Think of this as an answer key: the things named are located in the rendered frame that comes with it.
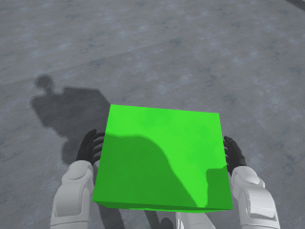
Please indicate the right robot hand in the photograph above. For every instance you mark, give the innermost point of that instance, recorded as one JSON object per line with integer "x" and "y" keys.
{"x": 234, "y": 155}

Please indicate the robot right thigh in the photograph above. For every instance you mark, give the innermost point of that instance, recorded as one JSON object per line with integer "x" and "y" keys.
{"x": 192, "y": 221}

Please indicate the right robot forearm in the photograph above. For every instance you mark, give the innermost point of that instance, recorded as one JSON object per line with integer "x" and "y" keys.
{"x": 255, "y": 204}

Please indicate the carton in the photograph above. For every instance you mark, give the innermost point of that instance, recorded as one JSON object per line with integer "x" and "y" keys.
{"x": 163, "y": 160}

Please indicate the left robot forearm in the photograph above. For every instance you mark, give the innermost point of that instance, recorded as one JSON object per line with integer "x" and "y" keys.
{"x": 71, "y": 203}

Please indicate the left robot hand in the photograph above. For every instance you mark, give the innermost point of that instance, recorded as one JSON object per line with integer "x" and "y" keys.
{"x": 86, "y": 151}

